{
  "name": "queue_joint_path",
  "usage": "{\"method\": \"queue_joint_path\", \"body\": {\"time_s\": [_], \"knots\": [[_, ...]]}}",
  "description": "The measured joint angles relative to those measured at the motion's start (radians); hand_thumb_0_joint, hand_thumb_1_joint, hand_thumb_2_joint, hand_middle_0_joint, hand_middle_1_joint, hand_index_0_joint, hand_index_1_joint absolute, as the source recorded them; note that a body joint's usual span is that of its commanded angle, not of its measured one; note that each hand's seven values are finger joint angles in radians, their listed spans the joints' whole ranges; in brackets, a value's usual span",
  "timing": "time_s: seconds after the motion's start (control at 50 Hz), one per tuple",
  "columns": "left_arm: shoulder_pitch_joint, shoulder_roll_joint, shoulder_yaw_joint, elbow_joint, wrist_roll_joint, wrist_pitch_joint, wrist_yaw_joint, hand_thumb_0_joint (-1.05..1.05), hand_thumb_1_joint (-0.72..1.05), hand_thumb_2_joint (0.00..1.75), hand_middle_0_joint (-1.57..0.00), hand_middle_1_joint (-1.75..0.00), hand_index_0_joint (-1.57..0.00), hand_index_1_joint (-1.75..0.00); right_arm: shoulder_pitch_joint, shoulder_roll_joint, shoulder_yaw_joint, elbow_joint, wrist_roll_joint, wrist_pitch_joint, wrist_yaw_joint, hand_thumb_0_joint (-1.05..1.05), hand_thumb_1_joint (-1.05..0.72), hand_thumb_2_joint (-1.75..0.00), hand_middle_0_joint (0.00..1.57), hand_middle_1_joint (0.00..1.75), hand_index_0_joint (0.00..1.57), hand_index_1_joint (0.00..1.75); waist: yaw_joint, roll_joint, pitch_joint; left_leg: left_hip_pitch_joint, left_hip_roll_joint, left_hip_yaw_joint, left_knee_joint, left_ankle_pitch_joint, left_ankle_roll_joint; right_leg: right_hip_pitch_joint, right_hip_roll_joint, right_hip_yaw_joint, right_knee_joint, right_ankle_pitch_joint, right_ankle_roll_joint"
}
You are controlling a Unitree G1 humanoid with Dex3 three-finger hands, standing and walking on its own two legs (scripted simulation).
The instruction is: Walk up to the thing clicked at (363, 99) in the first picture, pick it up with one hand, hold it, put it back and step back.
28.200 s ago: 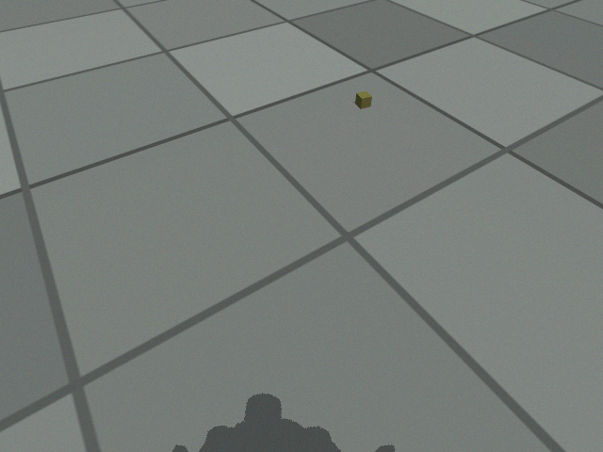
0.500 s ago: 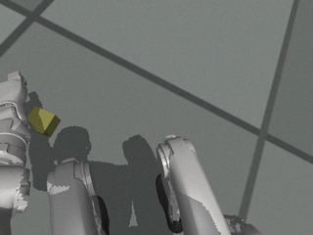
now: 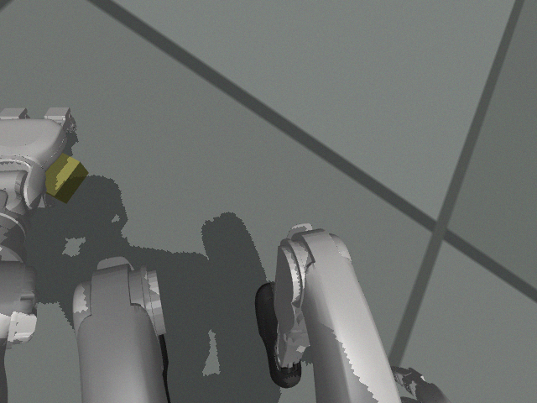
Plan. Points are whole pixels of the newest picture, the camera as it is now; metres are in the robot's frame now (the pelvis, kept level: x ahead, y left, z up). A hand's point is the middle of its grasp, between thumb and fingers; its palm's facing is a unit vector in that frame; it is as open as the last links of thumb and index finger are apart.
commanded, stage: home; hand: left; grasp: from above
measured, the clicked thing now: (54, 173) +0.50 +0.28 -0.31
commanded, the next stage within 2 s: none
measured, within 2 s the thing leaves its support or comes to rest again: neither
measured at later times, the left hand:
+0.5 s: hand (37, 179) +0.41 +0.22 -0.05, palm faces -0.31 -0.64 -0.70, open 9.2 cm
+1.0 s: hand out of the picture +0.28 +0.20 +0.17, palm faces +0.13 -0.96 -0.24, open 7.4 cm
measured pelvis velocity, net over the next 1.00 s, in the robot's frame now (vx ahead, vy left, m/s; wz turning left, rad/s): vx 0.04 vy -0.01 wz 0.11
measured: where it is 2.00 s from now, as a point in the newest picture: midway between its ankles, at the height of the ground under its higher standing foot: (220, 373)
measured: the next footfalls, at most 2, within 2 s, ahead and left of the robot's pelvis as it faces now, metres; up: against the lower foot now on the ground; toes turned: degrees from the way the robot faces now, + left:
none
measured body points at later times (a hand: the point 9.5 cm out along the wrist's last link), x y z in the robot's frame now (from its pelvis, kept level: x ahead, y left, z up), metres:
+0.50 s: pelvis +0.01 -0.01 +0.08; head +0.21 +0.02 +0.49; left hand +0.43 +0.25 -0.01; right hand +0.11 -0.26 -0.05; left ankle +0.08 +0.12 -0.31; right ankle +0.11 -0.13 -0.31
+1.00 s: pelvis +0.04 -0.01 +0.27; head +0.14 +0.03 +0.71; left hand +0.28 +0.25 +0.19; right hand +0.26 -0.22 +0.19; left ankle +0.08 +0.12 -0.31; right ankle +0.11 -0.13 -0.31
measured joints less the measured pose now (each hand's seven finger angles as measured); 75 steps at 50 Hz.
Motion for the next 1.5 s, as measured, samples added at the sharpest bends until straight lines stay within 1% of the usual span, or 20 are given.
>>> {"method": "queue_joint_path", "body": {"time_s": [0.06, 0.1, 0.14, 0.2, 0.24, 0.28, 0.34, 0.38, 0.46, 0.52, 0.6, 0.68, 0.8, 0.9, 0.98, 1.08, 1.22, 1.34, 1.42, 1.5], "knots": [[0.042, -0.018, 0.064, -0.037, 0.011, 0.008, 0.077, 0.00, -0.28, 0.97, -0.24, -0.83, -0.22, -0.84, 0.013, 0.014, -0.002, 0.007, -0.012, -0.006, 0.009, 0.00, -0.89, -0.89, 0.20, 0.30, 0.20, 0.30, -0.019, 0.000, 0.009, -0.016, 0.002, -0.001, 0.023, -0.012, 0.001, -0.017, 0.004, 0.001, 0.021, -0.008, 0.003], [0.070, -0.037, 0.101, -0.073, -0.001, 0.033, 0.124, 0.00, -0.23, 0.97, -0.25, -0.79, -0.23, -0.80, 0.025, 0.026, -0.010, 0.009, -0.017, -0.009, 0.017, 0.00, -0.89, -0.89, 0.20, 0.30, 0.21, 0.30, -0.029, 0.001, 0.001, -0.024, 0.005, 0.003, 0.033, -0.020, 0.000, -0.030, 0.005, 0.005, 0.034, -0.014, 0.002], [0.086, -0.059, 0.128, -0.099, -0.034, 0.069, 0.159, 0.00, -0.16, 0.95, -0.25, -0.73, -0.23, -0.75, 0.034, 0.037, -0.020, 0.012, -0.020, -0.009, 0.025, 0.00, -0.89, -0.89, 0.20, 0.30, 0.21, 0.30, -0.034, 0.007, -0.014, -0.027, 0.008, 0.007, 0.035, -0.027, -0.002, -0.039, 0.007, 0.010, 0.040, -0.019, 0.001], [0.094, -0.093, 0.155, -0.127, -0.115, 0.136, 0.172, 0.00, -0.06, 0.93, -0.25, -0.66, -0.23, -0.68, 0.039, 0.050, -0.034, 0.017, -0.015, -0.007, 0.037, 0.00, -0.89, -0.89, 0.20, 0.30, 0.21, 0.30, -0.027, 0.027, -0.047, -0.022, 0.013, 0.009, 0.022, -0.035, -0.004, -0.042, 0.011, 0.012, 0.030, -0.022, 0.001], [0.092, -0.119, 0.157, -0.131, -0.191, 0.183, 0.153, 0.00, 0.01, 0.94, -0.26, -0.64, -0.23, -0.66, 0.038, 0.056, -0.047, 0.026, -0.007, -0.006, 0.043, 0.00, -0.89, -0.89, 0.20, 0.30, 0.21, 0.30, -0.013, 0.047, -0.073, -0.007, 0.016, 0.013, 0.002, -0.039, -0.005, -0.031, 0.012, 0.013, 0.013, -0.026, -0.001], [0.103, -0.149, 0.152, -0.142, -0.276, 0.223, 0.113, 0.00, 0.07, 0.96, -0.26, -0.63, -0.24, -0.65, 0.035, 0.060, -0.060, 0.036, 0.004, -0.004, 0.045, 0.00, -0.89, -0.89, 0.20, 0.30, 0.21, 0.30, 0.005, 0.071, -0.101, 0.018, 0.019, 0.019, -0.026, -0.045, -0.005, -0.010, 0.011, 0.017, -0.011, -0.032, -0.003], [0.161, -0.191, 0.149, -0.206, -0.395, 0.266, 0.026, 0.00, 0.14, 0.98, -0.27, -0.65, -0.25, -0.66, 0.033, 0.058, -0.075, 0.035, 0.027, 0.008, 0.043, 0.01, -0.89, -0.89, 0.20, 0.30, 0.21, 0.30, 0.040, 0.104, -0.136, 0.077, 0.024, 0.031, -0.081, -0.053, -0.003, 0.042, 0.011, 0.025, -0.058, -0.041, -0.004], [0.210, -0.213, 0.123, -0.259, -0.471, 0.289, -0.034, 0.00, 0.17, 0.99, -0.28, -0.65, -0.26, -0.67, 0.033, 0.052, -0.080, 0.025, 0.045, 0.015, 0.038, 0.01, -0.89, -0.89, 0.20, 0.30, 0.21, 0.30, 0.064, 0.117, -0.154, 0.125, 0.026, 0.041, -0.122, -0.055, -0.001, 0.085, 0.010, 0.031, -0.093, -0.045, -0.005], [0.338, -0.260, 0.103, -0.429, -0.619, 0.298, -0.149, 0.00, 0.29, 1.01, -0.27, -0.61, -0.26, -0.63, 0.029, 0.038, -0.093, -0.010, 0.078, 0.023, 0.019, 0.01, -0.90, -0.89, 0.20, 0.30, 0.21, 0.30, 0.113, 0.121, -0.180, 0.216, 0.031, 0.051, -0.210, -0.047, 0.000, 0.172, 0.010, 0.035, -0.175, -0.037, -0.008], [0.453, -0.298, 0.093, -0.579, -0.712, 0.290, -0.197, 0.00, 0.43, 1.02, -0.27, -0.56, -0.25, -0.57, 0.019, 0.029, -0.109, -0.037, 0.099, 0.022, -0.002, 0.01, -0.90, -0.89, 0.20, 0.30, 0.21, 0.30, 0.145, 0.107, -0.190, 0.285, 0.030, 0.055, -0.277, -0.034, -0.002, 0.240, 0.007, 0.035, -0.238, -0.027, -0.012], [0.598, -0.344, 0.092, -0.747, -0.796, 0.296, -0.204, 0.00, 0.63, 0.99, -0.25, -0.45, -0.24, -0.46, -0.010, 0.019, -0.127, -0.071, 0.120, 0.026, -0.036, 0.01, -0.90, -0.89, 0.20, 0.30, 0.20, 0.30, 0.175, 0.086, -0.196, 0.381, 0.025, 0.055, -0.365, -0.014, -0.007, 0.340, -0.001, 0.030, -0.323, -0.014, -0.017], [0.709, -0.371, 0.098, -0.846, -0.875, 0.336, -0.197, 0.00, 0.76, 0.95, -0.23, -0.38, -0.22, -0.38, -0.053, 0.020, -0.134, -0.097, 0.135, 0.021, -0.075, 0.01, -0.91, -0.90, 0.20, 0.30, 0.20, 0.30, 0.187, 0.070, -0.196, 0.482, 0.021, 0.053, -0.458, 0.008, -0.012, 0.445, -0.007, 0.024, -0.413, 0.002, -0.021], [0.857, -0.396, 0.089, -0.969, -1.050, 0.425, -0.192, 0.01, 0.86, 0.92, -0.22, -0.33, -0.21, -0.33, -0.089, 0.038, -0.118, -0.119, 0.146, -0.002, -0.129, 0.01, -0.91, -0.90, 0.20, 0.30, 0.20, 0.30, 0.196, 0.059, -0.203, 0.661, 0.021, 0.054, -0.605, 0.030, -0.014, 0.626, -0.010, 0.018, -0.559, 0.021, -0.024], [0.970, -0.424, 0.085, -1.055, -1.157, 0.487, -0.195, 0.01, 0.88, 0.91, -0.21, -0.31, -0.20, -0.31, -0.083, 0.064, -0.090, -0.132, 0.155, -0.020, -0.166, 0.01, -0.91, -0.90, 0.20, 0.30, 0.20, 0.30, 0.194, 0.058, -0.206, 0.832, 0.025, 0.057, -0.739, 0.046, -0.014, 0.798, -0.008, 0.014, -0.694, 0.037, -0.025], [1.043, -0.452, 0.100, -1.106, -1.213, 0.526, -0.193, 0.01, 0.89, 0.90, -0.21, -0.30, -0.20, -0.31, -0.054, 0.083, -0.066, -0.138, 0.160, -0.031, -0.193, 0.01, -0.91, -0.90, 0.20, 0.30, 0.21, 0.30, 0.189, 0.058, -0.198, 0.973, 0.029, 0.058, -0.855, 0.065, -0.014, 0.940, -0.006, 0.011, -0.813, 0.057, -0.026], [1.144, -0.471, 0.121, -1.181, -1.252, 0.557, -0.198, 0.01, 0.90, 0.90, -0.21, -0.30, -0.20, -0.30, 0.002, 0.098, -0.048, -0.144, 0.160, -0.045, -0.224, 0.01, -0.91, -0.90, 0.20, 0.30, 0.21, 0.30, 0.181, 0.060, -0.187, 1.133, 0.033, 0.062, -0.993, 0.092, -0.012, 1.102, -0.002, 0.010, -0.956, 0.087, -0.026], [1.323, -0.479, 0.122, -1.324, -1.270, 0.589, -0.206, 0.01, 0.90, 0.90, -0.20, -0.30, -0.20, -0.30, 0.085, 0.095, -0.053, -0.157, 0.155, -0.060, -0.256, 0.01, -0.91, -0.90, 0.20, 0.30, 0.21, 0.30, 0.177, 0.078, -0.168, 1.345, 0.037, 0.072, -1.166, 0.126, -0.007, 1.315, 0.001, 0.013, -1.137, 0.127, -0.021], [1.467, -0.484, 0.112, -1.453, -1.278, 0.615, -0.217, 0.01, 0.90, 0.90, -0.20, -0.30, -0.20, -0.30, 0.139, 0.086, -0.064, -0.164, 0.151, -0.084, -0.282, 0.01, -0.91, -0.90, 0.20, 0.30, 0.21, 0.30, 0.187, 0.089, -0.175, 1.499, 0.037, 0.079, -1.286, 0.152, -0.001, 1.473, 0.001, 0.016, -1.266, 0.157, -0.016], [1.522, -0.479, 0.110, -1.500, -1.274, 0.626, -0.232, 0.01, 0.90, 0.90, -0.20, -0.30, -0.20, -0.30, 0.145, 0.082, -0.067, -0.170, 0.144, -0.105, -0.291, 0.01, -0.91, -0.90, 0.20, 0.30, 0.21, 0.30, 0.193, 0.092, -0.183, 1.564, 0.035, 0.081, -1.331, 0.161, 0.001, 1.539, -0.001, 0.017, -1.313, 0.168, -0.013], [1.537, -0.473, 0.108, -1.515, -1.272, 0.639, -0.249, 0.01, 0.89, 0.90, -0.20, -0.30, -0.20, -0.30, 0.133, 0.081, -0.067, -0.180, 0.138, -0.130, -0.296, 0.01, -0.91, -0.90, 0.20, 0.30, 0.21, 0.30, 0.201, 0.091, -0.182, 1.597, 0.032, 0.080, -1.350, 0.167, 0.002, 1.575, -0.004, 0.015, -1.332, 0.173, -0.012]]}}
